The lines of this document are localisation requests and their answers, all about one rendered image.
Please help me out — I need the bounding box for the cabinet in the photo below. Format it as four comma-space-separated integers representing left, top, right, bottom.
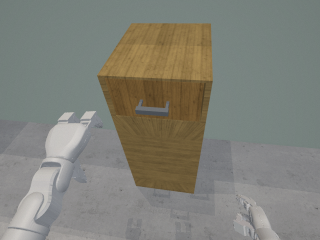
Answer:
97, 23, 213, 194

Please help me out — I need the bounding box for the drawer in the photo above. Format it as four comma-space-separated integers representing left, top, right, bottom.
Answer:
105, 78, 204, 122

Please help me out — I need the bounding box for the handle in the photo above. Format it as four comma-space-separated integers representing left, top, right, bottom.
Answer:
135, 99, 170, 117

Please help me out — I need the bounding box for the robot right forearm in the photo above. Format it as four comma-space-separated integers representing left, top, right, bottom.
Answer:
254, 227, 281, 240

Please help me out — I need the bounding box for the right robot hand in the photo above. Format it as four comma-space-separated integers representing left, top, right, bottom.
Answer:
233, 194, 272, 240

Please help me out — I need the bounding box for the left robot hand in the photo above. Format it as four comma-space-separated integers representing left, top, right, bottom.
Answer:
45, 111, 103, 183

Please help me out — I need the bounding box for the robot left forearm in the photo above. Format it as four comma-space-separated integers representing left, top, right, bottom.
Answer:
1, 157, 75, 240

